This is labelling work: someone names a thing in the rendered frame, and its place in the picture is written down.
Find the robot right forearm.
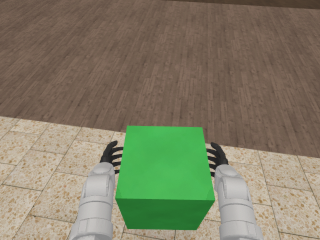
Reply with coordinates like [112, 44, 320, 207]
[214, 164, 264, 240]

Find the robot left hand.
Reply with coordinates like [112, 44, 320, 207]
[99, 140, 124, 174]

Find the robot left forearm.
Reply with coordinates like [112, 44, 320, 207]
[69, 162, 116, 240]

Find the robot right hand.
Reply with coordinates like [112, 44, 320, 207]
[206, 142, 229, 177]

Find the carton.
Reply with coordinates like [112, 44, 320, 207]
[115, 125, 215, 230]

